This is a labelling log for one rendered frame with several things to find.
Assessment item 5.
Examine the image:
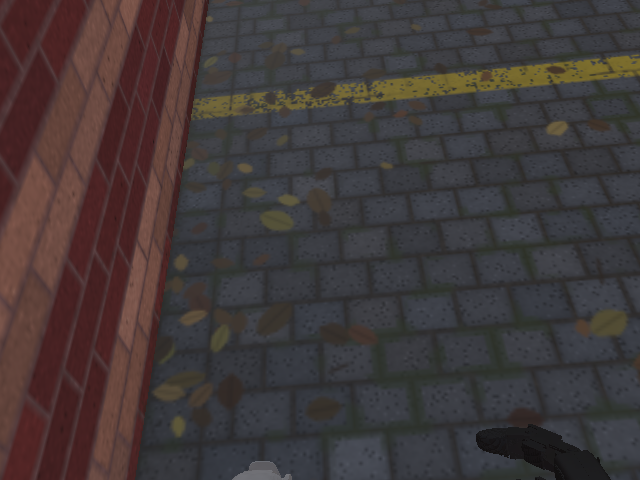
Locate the robot left shin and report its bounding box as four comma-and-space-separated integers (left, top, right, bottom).
248, 461, 281, 477

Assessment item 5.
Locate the right robot hand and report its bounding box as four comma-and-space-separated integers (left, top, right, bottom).
476, 424, 611, 480

